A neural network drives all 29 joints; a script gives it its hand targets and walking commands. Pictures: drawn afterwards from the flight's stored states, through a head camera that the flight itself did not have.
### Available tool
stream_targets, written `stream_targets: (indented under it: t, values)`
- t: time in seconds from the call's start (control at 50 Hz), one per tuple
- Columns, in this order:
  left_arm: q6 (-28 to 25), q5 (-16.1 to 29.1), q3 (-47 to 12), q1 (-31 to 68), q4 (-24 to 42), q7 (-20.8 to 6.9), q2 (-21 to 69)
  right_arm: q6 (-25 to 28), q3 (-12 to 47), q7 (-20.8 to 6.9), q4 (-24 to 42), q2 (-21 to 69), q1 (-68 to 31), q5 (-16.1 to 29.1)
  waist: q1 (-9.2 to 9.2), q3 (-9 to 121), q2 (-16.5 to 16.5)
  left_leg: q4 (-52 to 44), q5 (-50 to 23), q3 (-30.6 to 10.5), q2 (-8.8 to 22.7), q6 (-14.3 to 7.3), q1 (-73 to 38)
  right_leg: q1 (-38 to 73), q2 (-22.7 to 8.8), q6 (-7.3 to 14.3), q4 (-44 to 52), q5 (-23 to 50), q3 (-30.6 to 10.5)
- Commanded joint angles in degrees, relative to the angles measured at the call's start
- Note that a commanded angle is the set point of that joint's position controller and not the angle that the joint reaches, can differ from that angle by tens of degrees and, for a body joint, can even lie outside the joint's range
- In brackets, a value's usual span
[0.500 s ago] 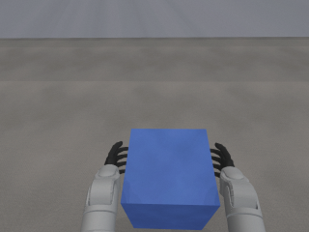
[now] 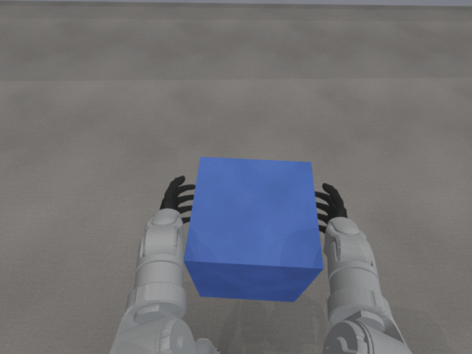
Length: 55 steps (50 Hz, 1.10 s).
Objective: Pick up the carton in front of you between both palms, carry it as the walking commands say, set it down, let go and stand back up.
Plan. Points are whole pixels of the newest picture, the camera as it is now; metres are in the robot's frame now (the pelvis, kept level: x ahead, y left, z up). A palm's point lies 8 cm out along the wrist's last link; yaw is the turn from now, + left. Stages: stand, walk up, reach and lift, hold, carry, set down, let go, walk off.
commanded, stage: set down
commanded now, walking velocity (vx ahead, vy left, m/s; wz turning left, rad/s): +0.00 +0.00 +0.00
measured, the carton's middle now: (250, 235) +0.36 +0.00 -0.07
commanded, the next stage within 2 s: none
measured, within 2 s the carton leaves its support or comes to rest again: rests again in 2.00 s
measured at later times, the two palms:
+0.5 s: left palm (182, 239) +0.41 +0.16 -0.20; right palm (300, 249) +0.39 -0.14 -0.20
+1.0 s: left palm (181, 247) +0.46 +0.19 -0.36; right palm (279, 256) +0.44 -0.11 -0.35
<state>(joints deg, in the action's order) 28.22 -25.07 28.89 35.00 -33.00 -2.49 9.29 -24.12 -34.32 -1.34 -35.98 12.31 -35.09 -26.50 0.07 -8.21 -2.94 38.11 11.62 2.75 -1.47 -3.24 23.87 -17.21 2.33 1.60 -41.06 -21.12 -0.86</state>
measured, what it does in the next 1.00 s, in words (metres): lowers itself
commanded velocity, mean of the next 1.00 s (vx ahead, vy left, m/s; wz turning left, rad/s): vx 0.00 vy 0.00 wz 0.00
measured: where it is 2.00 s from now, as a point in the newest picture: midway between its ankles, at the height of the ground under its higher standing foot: outside the picture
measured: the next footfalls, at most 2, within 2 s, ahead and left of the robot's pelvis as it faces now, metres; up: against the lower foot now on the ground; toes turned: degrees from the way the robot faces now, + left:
none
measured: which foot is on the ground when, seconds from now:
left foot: down 0.00-1.00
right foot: down 0.00-1.00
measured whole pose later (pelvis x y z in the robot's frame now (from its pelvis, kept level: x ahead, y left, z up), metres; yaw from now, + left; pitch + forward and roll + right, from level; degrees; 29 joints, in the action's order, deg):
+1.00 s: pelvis -0.05 +0.01 -0.25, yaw -5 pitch +42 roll -5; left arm 16.5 -11.1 19.0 64.8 -43.6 -0.3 -8.1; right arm -13.2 -28.5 9.1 -37.2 4.5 -59.2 -7.4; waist 3.0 -0.1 -3.4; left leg 97.6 22.7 0.2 -0.5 -3.7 116.9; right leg -108.1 7.1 -1.2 -102.2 -36.3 1.1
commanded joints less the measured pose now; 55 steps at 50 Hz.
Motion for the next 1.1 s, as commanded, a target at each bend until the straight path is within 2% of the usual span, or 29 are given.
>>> stream_targets:
  t: [0.0,0.04,0.06,0.14,0.24,0.32,0.34,0.36,0.4,0.42,0.44,0.52,0.54,0.56,0.6,0.62,0.64,0.66,0.74,0.8,0.82,0.84,0.86,0.9,0.92,0.94,0.98,1.02,1.08]
  values:
    - [-7.04,3.10,-13.47,24.69,-6.64,-6.97,30.59,5.54,14.66,-6.27,-5.19,33.01,-28.53,4.50,1.57,18.42,2.85,0.09,5.64,-12.72,-1.36,0.92,-11.71,-24.23,2.69,1.08,3.35,-1.66,-4.37]
    - [-9.98,3.78,-14.89,23.73,-8.48,-6.69,30.79,8.23,15.23,-5.74,-2.74,31.99,-26.19,5.07,-1.28,22.64,2.76,3.32,-1.98,-11.68,-1.98,1.14,-12.34,-27.42,3.16,0.36,1.84,2.69,-4.34]
    - [-11.94,2.68,-14.04,23.21,-8.97,-6.95,29.68,10.36,17.63,-5.22,-1.43,30.15,-30.41,6.37,1.22,23.78,4.04,5.66,-2.22,-10.55,-2.50,1.11,-6.77,-29.06,3.21,0.02,0.18,0.94,-4.40]
    - [-19.33,7.62,-22.16,30.22,-6.50,-7.21,31.19,16.61,25.24,-4.14,-1.72,36.81,-31.24,11.42,0.11,35.52,2.40,14.81,-11.73,-9.41,-3.39,0.73,-2.81,-37.84,4.77,-1.82,-7.80,6.36,-4.75]
    - [-23.38,16.56,-37.20,32.11,-0.97,-7.56,36.84,21.18,42.63,-1.45,5.38,44.77,-32.55,20.86,3.47,70.08,2.70,27.80,-31.31,-8.61,-4.72,0.45,-3.23,-38.63,5.95,-3.26,-18.85,21.65,-5.12]
    - [-21.37,17.46,-40.72,33.39,0.24,-7.41,34.10,18.98,45.66,0.71,4.96,43.84,-33.01,22.13,3.96,70.82,4.70,30.05,-26.03,-8.11,-4.92,1.45,2.30,-47.59,7.26,-3.83,-22.51,16.54,-4.39]
    - [-21.26,19.05,-42.53,32.90,1.42,-8.01,39.15,19.27,46.88,1.42,7.51,44.84,-33.19,21.83,0.69,73.09,5.60,31.62,-24.91,-7.66,-4.95,1.94,5.13,-44.70,7.35,-3.72,-23.14,18.70,-4.65]
    - [-20.60,19.83,-42.04,31.75,1.75,-8.65,39.36,18.74,48.29,1.35,9.39,43.87,-36.54,22.38,2.60,73.84,5.39,31.51,-22.47,-7.51,-5.38,2.26,6.55,-45.67,7.34,-3.99,-24.55,15.55,-3.12]
    - [-19.12,19.47,-40.48,34.33,0.51,-8.91,35.28,16.94,46.74,1.54,8.01,43.73,-35.24,21.68,1.63,69.15,4.20,33.34,-18.55,-7.07,-4.94,2.20,12.32,-50.02,7.47,-3.95,-25.16,12.41,-4.17]
    - [-18.44,18.66,-40.18,36.64,-1.75,-9.37,38.16,16.98,44.36,0.81,6.99,43.41,-37.56,22.63,0.58,66.94,7.54,33.30,-16.64,-6.90,-4.86,2.17,14.90,-50.72,7.65,-2.93,-25.17,10.35,-4.08]
    - [-18.23,17.81,-38.32,33.83,-3.98,-9.51,36.26,16.18,44.74,0.52,4.49,46.71,-36.95,22.39,3.75,63.98,3.22,33.09,-13.49,-6.88,-5.12,1.44,17.88,-53.50,7.75,-3.75,-25.87,7.44,-2.90]
    - [-16.76,14.81,-32.77,40.56,-8.76,-10.11,37.03,15.09,38.31,-0.83,2.70,42.45,-45.61,19.47,-0.08,57.28,3.25,36.80,-4.81,-7.27,-4.97,1.79,26.80,-64.53,7.26,-3.59,-28.98,-1.16,-2.19]
    - [-16.33,13.73,-32.04,40.32,-11.10,-9.73,36.03,14.37,37.01,-1.34,0.20,43.16,-44.39,19.19,3.26,56.20,5.52,36.68,-5.08,-6.53,-5.35,1.91,28.89,-64.91,7.77,-3.22,-30.58,-0.07,-2.58]
    - [-16.81,13.64,-29.51,43.24,-11.43,-9.18,36.18,13.80,34.33,-1.51,-3.10,42.90,-45.76,18.68,2.59,56.67,4.07,36.83,-0.29,-7.86,-5.02,1.55,28.91,-66.86,8.46,-3.28,-32.53,-2.54,-1.31]
    - [-15.83,11.51,-26.38,41.80,-14.54,-8.69,33.42,13.73,32.02,-1.75,-3.77,43.48,-46.13,18.40,4.40,54.94,3.13,38.68,0.50,-6.91,-5.08,1.63,30.39,-71.60,8.46,-3.45,-34.42,-5.65,-1.19]
    - [-15.67,12.65,-28.12,44.95,-13.08,-8.85,34.44,13.68,30.77,-1.82,-4.31,41.96,-47.39,17.12,2.99,54.34,4.20,38.90,1.34,-7.15,-5.48,2.09,32.63,-71.08,8.74,-2.81,-34.77,-4.97,-0.88]
    - [-15.85,12.41,-27.44,45.42,-11.41,-8.76,34.05,13.30,30.26,-1.91,-5.28,43.45,-47.91,17.90,4.94,58.76,4.41,39.51,-2.95,-7.44,-5.17,2.18,29.53,-73.29,9.53,-3.55,-36.27,-2.89,-0.41]
    - [-15.00,12.54,-27.05,44.46,-14.38,-9.04,34.85,13.19,30.57,-1.69,-4.65,42.54,-47.41,17.68,3.04,60.44,5.42,41.20,-2.55,-7.56,-5.41,2.37,29.08,-73.17,9.17,-3.59,-37.35,-2.47,-0.55]
    - [-14.30,15.53,-30.41,47.71,-13.22,-9.74,38.23,13.68,33.92,-1.66,0.57,40.08,-54.74,20.07,2.14,67.15,7.05,46.26,-7.88,-6.55,-5.36,3.38,29.06,-75.98,9.87,-3.69,-41.47,-0.89,1.53]
    - [-14.28,17.55,-32.19,50.36,-10.79,-9.01,36.52,13.55,34.80,-1.30,0.74,39.98,-56.67,21.90,3.71,71.37,7.55,48.89,-10.96,-8.64,-4.80,4.40,24.14,-84.79,9.98,-3.98,-45.43,-1.31,1.68]
    - [-14.41,18.73,-34.21,52.80,-8.24,-8.74,34.53,13.73,36.65,-1.04,3.01,40.80,-57.77,22.73,1.53,73.30,7.11,50.94,-10.71,-7.86,-4.85,4.19,26.53,-82.09,10.05,-3.85,-46.82,-0.04,2.20]
    - [-14.85,19.38,-33.50,53.25,-8.08,-8.20,34.57,13.35,36.85,-1.31,-0.79,40.48,-59.29,23.53,6.07,73.00,6.87,51.19,-11.73,-8.81,-4.86,4.35,25.38,-86.94,10.36,-3.70,-48.12,-2.05,2.70]
    - [-14.50,18.54,-34.06,56.45,-7.86,-7.79,32.68,12.87,35.65,-1.38,-0.16,39.63,-58.36,21.93,2.71,71.26,6.71,52.47,-7.75,-8.74,-4.56,4.36,28.33,-87.71,10.00,-3.76,-48.99,-3.08,1.35]
    - [-13.56,18.26,-32.54,58.08,-9.53,-7.24,32.12,12.59,34.63,-1.54,-0.31,37.25,-64.58,23.84,6.36,71.67,7.67,51.48,0.66,-10.33,-4.32,4.26,26.17,-89.78,9.85,-3.95,-51.00,-7.12,1.65]
    - [-13.23,18.71,-33.64,59.57,-9.04,-7.00,29.20,12.27,34.18,-1.55,-1.04,37.82,-64.70,22.60,4.65,72.79,6.56,52.00,1.25,-11.94,-4.17,4.16,26.42,-92.01,10.12,-4.42,-53.14,-6.62,2.29]
    - [-13.43,20.22,-33.67,61.12,-8.13,-7.05,32.36,12.37,36.82,-1.49,1.81,39.64,-67.69,25.46,6.69,74.03,5.76,51.89,-0.18,-10.85,-4.17,3.85,26.78,-89.49,10.32,-4.24,-53.27,-5.77,2.26]
    - [-12.50,21.34,-33.57,60.48,-10.92,-7.68,32.40,12.63,39.21,0.00,5.75,37.73,-72.79,25.39,5.53,74.16,4.73,54.26,-0.16,-9.60,-4.74,3.91,30.04,-89.28,10.15,-4.81,-54.57,-6.69,3.28]
    - [-12.02,20.34,-32.44,60.45,-11.71,-8.47,28.35,11.62,37.20,0.03,2.28,38.53,-71.07,27.04,8.72,72.17,3.72,57.56,-4.47,-8.20,-4.46,3.04,33.05,-90.73,9.94,-4.65,-55.47,-5.74,2.91]
    - [-11.14,21.19,-32.58,64.40,-15.81,-10.62,30.84,10.75,33.71,0.10,-0.85,35.70,-71.58,23.69,2.52,68.04,5.29,60.00,0.72,-7.88,-3.87,3.32,39.52,-89.38,9.95,-4.18,-56.85,-6.93,3.38]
